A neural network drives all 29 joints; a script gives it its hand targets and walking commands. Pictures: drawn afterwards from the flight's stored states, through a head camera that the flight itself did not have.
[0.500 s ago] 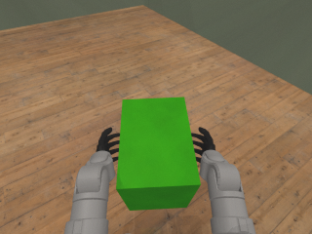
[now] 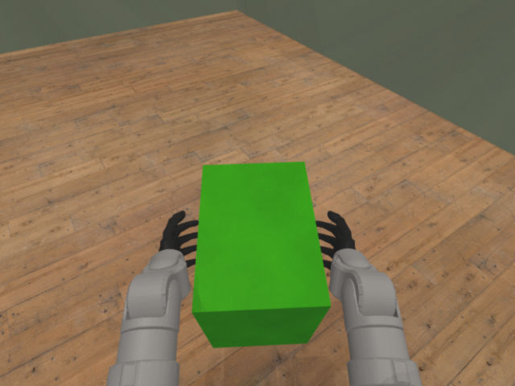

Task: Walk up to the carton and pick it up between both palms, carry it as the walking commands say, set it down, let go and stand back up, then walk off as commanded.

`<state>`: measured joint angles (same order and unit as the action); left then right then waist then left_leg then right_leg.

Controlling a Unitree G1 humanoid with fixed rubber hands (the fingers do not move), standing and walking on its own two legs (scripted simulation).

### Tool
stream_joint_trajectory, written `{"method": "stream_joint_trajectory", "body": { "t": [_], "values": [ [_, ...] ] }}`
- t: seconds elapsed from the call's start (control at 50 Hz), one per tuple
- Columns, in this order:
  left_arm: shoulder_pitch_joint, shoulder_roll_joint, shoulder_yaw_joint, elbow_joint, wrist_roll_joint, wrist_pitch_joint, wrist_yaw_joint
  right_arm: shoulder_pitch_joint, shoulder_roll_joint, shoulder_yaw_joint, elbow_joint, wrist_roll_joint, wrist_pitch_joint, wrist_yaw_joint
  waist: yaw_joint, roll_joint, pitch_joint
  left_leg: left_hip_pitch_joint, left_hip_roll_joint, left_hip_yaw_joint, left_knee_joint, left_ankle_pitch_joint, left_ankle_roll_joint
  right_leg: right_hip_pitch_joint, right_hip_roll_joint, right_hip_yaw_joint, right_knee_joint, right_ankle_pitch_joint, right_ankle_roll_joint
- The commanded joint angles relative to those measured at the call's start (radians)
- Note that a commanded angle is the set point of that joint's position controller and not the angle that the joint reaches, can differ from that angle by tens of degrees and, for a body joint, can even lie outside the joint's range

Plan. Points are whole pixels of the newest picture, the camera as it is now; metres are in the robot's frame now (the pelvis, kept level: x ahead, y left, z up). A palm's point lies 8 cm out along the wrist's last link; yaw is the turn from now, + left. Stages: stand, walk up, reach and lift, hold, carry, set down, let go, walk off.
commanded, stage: carry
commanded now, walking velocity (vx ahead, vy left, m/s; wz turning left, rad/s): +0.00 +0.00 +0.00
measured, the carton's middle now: (257, 258) +0.34 +0.00 -0.01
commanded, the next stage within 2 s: none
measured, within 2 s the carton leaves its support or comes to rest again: neither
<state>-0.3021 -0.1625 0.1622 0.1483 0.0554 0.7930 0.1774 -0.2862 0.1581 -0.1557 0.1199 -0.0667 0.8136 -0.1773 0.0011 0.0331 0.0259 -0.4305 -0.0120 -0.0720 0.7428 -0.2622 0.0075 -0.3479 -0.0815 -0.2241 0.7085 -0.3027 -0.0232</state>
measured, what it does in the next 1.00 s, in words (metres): stands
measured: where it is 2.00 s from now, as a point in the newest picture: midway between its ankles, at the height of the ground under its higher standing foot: outside the picture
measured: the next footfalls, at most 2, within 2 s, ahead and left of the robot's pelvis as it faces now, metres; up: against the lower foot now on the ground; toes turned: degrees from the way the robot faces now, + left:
right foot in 1.82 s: +0.06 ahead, -0.06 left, +0.00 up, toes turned -1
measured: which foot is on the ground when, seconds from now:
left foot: down 0.00-1.00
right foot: down 0.00-1.00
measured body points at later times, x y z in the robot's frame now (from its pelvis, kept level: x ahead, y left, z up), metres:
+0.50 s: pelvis +0.00 +0.00 +0.00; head -0.01 +0.00 +0.45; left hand +0.31 +0.13 +0.05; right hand +0.31 -0.13 +0.05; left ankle +0.08 +0.11 -0.71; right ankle +0.05 -0.11 -0.71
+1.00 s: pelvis +0.00 -0.01 +0.00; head +0.00 -0.02 +0.45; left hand +0.31 +0.12 +0.06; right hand +0.31 -0.14 +0.05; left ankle +0.08 +0.11 -0.71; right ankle +0.05 -0.11 -0.71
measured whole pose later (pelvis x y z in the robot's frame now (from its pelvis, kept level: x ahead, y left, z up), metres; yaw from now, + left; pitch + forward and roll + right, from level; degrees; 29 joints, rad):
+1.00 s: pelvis +0.00 -0.01 +0.00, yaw +0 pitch -3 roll -1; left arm -0.30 -0.16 0.16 0.02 0.05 0.91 0.18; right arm -0.28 0.16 -0.12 0.02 -0.06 0.91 -0.19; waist 0.00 0.04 0.04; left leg -0.42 0.00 -0.07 0.72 -0.25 -0.01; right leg -0.35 -0.07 -0.22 0.71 -0.30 -0.04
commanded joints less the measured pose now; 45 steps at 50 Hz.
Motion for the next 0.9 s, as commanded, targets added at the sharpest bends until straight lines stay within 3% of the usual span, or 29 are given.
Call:
{"method": "stream_joint_trajectory", "body": {
  "t": [0.0,0.02,0.06,0.12,0.18,0.2,0.22,0.24,0.26,0.28,0.32,0.38,0.44,0.46,0.48,0.5,0.52,0.56,0.6,0.62,0.66,0.74,0.76,0.78,0.8,0.82,0.84,0.86,0.88],
  "values": [
    [-0.494,-0.797,-0.525,-0.341,-0.230,-0.006,-0.085,-0.534,0.722,0.505,-0.337,0.251,-0.029,0.103,-0.005,0.018,-0.457,0.162,0.086,-0.067,-0.266,0.312,0.096,0.189,-0.069,0.125,-0.143,-0.011,-0.017],
    [-0.490,-0.772,-0.470,-0.145,-0.175,0.000,-0.094,-0.595,0.691,0.476,-0.202,0.204,-0.030,0.108,-0.003,0.003,-0.424,0.147,0.091,-0.080,-0.278,0.267,0.094,0.171,-0.059,0.123,-0.133,-0.056,-0.011],
    [-0.454,-0.703,-0.420,-0.138,-0.136,-0.013,-0.093,-0.510,0.645,0.407,-0.123,0.179,-0.040,0.120,0.002,0.066,-0.470,0.165,0.112,-0.105,-0.282,0.329,0.106,0.202,-0.050,0.124,-0.110,-0.031,-0.013],
    [-0.488,-0.788,-0.495,-0.260,-0.200,-0.010,-0.098,-0.573,0.731,0.518,-0.281,0.248,-0.031,0.118,-0.006,-0.031,-0.430,0.152,0.091,-0.071,-0.257,0.269,0.088,0.197,-0.071,0.145,-0.158,-0.010,-0.023],
    [-0.459,-0.745,-0.450,-0.196,-0.166,-0.005,-0.097,-0.543,0.681,0.475,-0.229,0.216,-0.033,0.117,-0.003,-0.007,-0.440,0.126,0.085,-0.065,-0.262,0.173,0.083,0.178,-0.075,0.155,-0.186,-0.063,-0.030],
    [-0.413,-0.687,-0.361,0.012,-0.087,-0.021,-0.101,-0.515,0.604,0.373,-0.048,0.138,-0.049,0.121,-0.003,0.025,-0.454,0.148,0.081,-0.041,-0.258,0.168,0.079,0.182,-0.085,0.155,-0.187,-0.085,-0.034],
    [-0.498,-0.723,-0.424,-0.237,-0.164,-0.037,-0.090,-0.572,0.656,0.456,-0.263,0.223,-0.061,0.115,-0.002,-0.013,-0.464,0.130,0.070,-0.040,-0.252,0.205,0.077,0.196,-0.085,0.166,-0.183,-0.014,-0.032],
    [-0.490,-0.795,-0.493,-0.275,-0.200,-0.021,-0.092,-0.570,0.718,0.506,-0.337,0.243,-0.048,0.110,-0.009,-0.053,-0.442,0.122,0.068,-0.042,-0.251,0.198,0.076,0.190,-0.085,0.152,-0.192,-0.018,-0.027],
    [-0.516,-0.858,-0.552,-0.400,-0.262,0.007,-0.080,-0.637,0.760,0.572,-0.474,0.316,-0.018,0.101,-0.005,-0.005,-0.421,0.124,0.076,-0.071,-0.291,0.119,0.090,0.172,-0.069,0.144,-0.171,-0.093,-0.033],
    [-0.421,-0.782,-0.464,-0.118,-0.155,0.020,-0.094,-0.517,0.706,0.463,-0.138,0.202,0.004,0.114,-0.009,0.019,-0.358,0.125,0.093,-0.092,-0.314,0.109,0.099,0.132,-0.052,0.131,-0.170,-0.144,-0.030],
    [-0.430,-0.768,-0.468,-0.231,-0.181,0.009,-0.089,-0.474,0.709,0.459,-0.218,0.214,-0.011,0.109,-0.001,0.039,-0.424,0.119,0.103,-0.113,-0.303,0.170,0.097,0.174,-0.043,0.140,-0.147,-0.083,-0.020],
    [-0.563,-0.762,-0.446,-0.159,-0.176,-0.015,-0.089,-0.647,0.680,0.434,-0.172,0.217,-0.035,0.110,-0.005,0.068,-0.373,0.140,0.102,-0.105,-0.318,0.146,0.095,0.178,-0.047,0.143,-0.159,-0.112,-0.029],
    [-0.416,-0.758,-0.427,-0.127,-0.150,-0.008,-0.098,-0.502,0.696,0.452,-0.157,0.201,-0.025,0.115,-0.011,-0.070,-0.394,0.137,0.077,-0.049,-0.262,0.197,0.071,0.191,-0.081,0.160,-0.202,-0.030,-0.036],
    [-0.483,-0.723,-0.425,-0.157,-0.160,-0.013,-0.098,-0.520,0.681,0.429,-0.131,0.191,-0.030,0.114,-0.008,-0.006,-0.427,0.141,0.084,-0.063,-0.279,0.210,0.086,0.196,-0.072,0.137,-0.162,-0.039,-0.030],
    [-0.479,-0.799,-0.501,-0.301,-0.214,-0.005,-0.094,-0.534,0.743,0.510,-0.303,0.250,-0.024,0.109,-0.008,-0.016,-0.435,0.142,0.081,-0.060,-0.266,0.238,0.087,0.200,-0.072,0.143,-0.165,-0.003,-0.029],
    [-0.464,-0.735,-0.423,-0.149,-0.159,-0.006,-0.098,-0.568,0.668,0.453,-0.201,0.206,-0.031,0.108,-0.007,-0.050,-0.467,0.147,0.075,-0.047,-0.249,0.206,0.091,0.202,-0.081,0.148,-0.178,-0.024,-0.033],
    [-0.452,-0.797,-0.476,-0.274,-0.202,-0.004,-0.094,-0.553,0.722,0.504,-0.327,0.252,-0.026,0.108,-0.009,-0.027,-0.445,0.146,0.082,-0.059,-0.280,0.251,0.090,0.190,-0.067,0.141,-0.155,0.005,-0.027],
    [-0.435,-0.717,-0.392,-0.097,-0.132,-0.018,-0.103,-0.516,0.646,0.403,-0.124,0.178,-0.040,0.114,-0.007,0.001,-0.409,0.125,0.069,-0.041,-0.267,0.208,0.083,0.196,-0.086,0.148,-0.178,-0.045,-0.039],
    [-0.477,-0.807,-0.511,-0.339,-0.225,-0.002,-0.092,-0.552,0.750,0.528,-0.348,0.271,-0.023,0.106,-0.006,-0.047,-0.440,0.141,0.077,-0.058,-0.265,0.248,0.092,0.202,-0.079,0.141,-0.164,-0.027,-0.032],
    [-0.429,-0.746,-0.428,-0.134,-0.152,-0.001,-0.096,-0.560,0.673,0.455,-0.198,0.214,-0.027,0.111,-0.006,-0.035,-0.411,0.145,0.079,-0.059,-0.271,0.261,0.091,0.195,-0.077,0.141,-0.164,-0.022,-0.037],
    [-0.496,-0.778,-0.466,-0.223,-0.189,-0.003,-0.095,-0.605,0.712,0.481,-0.260,0.240,-0.029,0.110,-0.003,0.022,-0.430,0.168,0.096,-0.094,-0.293,0.246,0.100,0.182,-0.052,0.128,-0.126,-0.066,-0.025],
    [-0.527,-0.766,-0.480,-0.231,-0.191,-0.001,-0.096,-0.583,0.710,0.483,-0.220,0.223,-0.025,0.109,0.003,0.061,-0.428,0.124,0.147,-0.154,-0.341,0.102,0.087,0.178,-0.015,0.132,-0.136,-0.110,-0.004],
    [-0.636,-0.836,-0.539,-0.323,-0.246,0.012,-0.081,-0.760,0.773,0.573,-0.380,0.293,-0.017,0.095,0.002,0.007,-0.436,0.116,0.163,-0.185,-0.377,0.019,0.094,0.192,0.001,0.126,-0.135,-0.122,0.001],
    [-0.417,-0.712,-0.406,-0.134,-0.136,0.014,-0.092,-0.475,0.685,0.438,-0.103,0.184,-0.002,0.107,0.000,0.005,-0.431,0.101,0.159,-0.156,-0.344,0.050,0.079,0.199,-0.017,0.135,-0.174,-0.107,-0.008],
    [-0.418,-0.825,-0.509,-0.241,-0.202,0.020,-0.099,-0.502,0.749,0.520,-0.286,0.230,-0.003,0.106,-0.003,-0.001,-0.393,0.094,0.148,-0.145,-0.344,0.030,0.068,0.165,-0.021,0.143,-0.182,-0.116,-0.012],
    [-0.386,-0.757,-0.418,-0.103,-0.148,0.010,-0.104,-0.497,0.702,0.466,-0.141,0.186,-0.011,0.109,-0.006,-0.025,-0.403,0.107,0.158,-0.149,-0.349,0.011,0.064,0.182,-0.018,0.138,-0.180,-0.108,-0.009],
    [-0.464,-0.836,-0.530,-0.403,-0.241,0.013,-0.095,-0.527,0.808,0.584,-0.383,0.292,0.002,0.109,-0.003,-0.005,-0.406,0.104,0.155,-0.144,-0.340,0.012,0.059,0.169,-0.021,0.149,-0.182,-0.097,-0.012],
    [-0.486,-0.796,-0.489,-0.242,-0.196,0.013,-0.109,-0.523,0.730,0.500,-0.249,0.218,-0.005,0.118,-0.008,0.018,-0.405,0.098,0.157,-0.135,-0.327,0.001,0.049,0.171,-0.030,0.152,-0.184,-0.107,-0.019],
    [-0.511,-0.819,-0.505,-0.281,-0.214,0.017,-0.100,-0.560,0.760,0.522,-0.296,0.247,-0.004,0.117,-0.003,0.084,-0.434,0.119,0.160,-0.133,-0.341,-0.004,0.042,0.175,-0.024,0.146,-0.158,-0.096,-0.016]
  ]
}}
